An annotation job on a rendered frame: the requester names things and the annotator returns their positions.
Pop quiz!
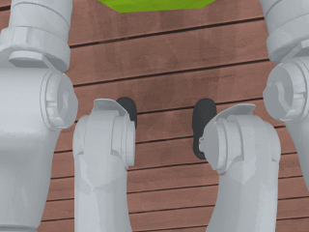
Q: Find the robot left forearm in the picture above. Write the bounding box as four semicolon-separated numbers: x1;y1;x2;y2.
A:
0;0;72;73

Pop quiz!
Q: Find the left robot upper arm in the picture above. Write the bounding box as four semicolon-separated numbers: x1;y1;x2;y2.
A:
0;67;78;232

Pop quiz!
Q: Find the right robot upper arm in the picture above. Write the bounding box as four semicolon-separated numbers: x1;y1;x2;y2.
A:
263;55;309;192

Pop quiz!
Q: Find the robot right forearm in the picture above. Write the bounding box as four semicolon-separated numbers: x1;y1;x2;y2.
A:
259;0;309;64

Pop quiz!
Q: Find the robot left shin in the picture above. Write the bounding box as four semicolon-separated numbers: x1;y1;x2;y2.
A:
72;99;127;159

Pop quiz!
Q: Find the robot left foot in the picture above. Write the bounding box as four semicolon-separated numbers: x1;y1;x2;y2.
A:
116;97;137;130

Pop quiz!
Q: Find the carton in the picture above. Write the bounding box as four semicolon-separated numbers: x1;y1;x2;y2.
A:
98;0;215;13

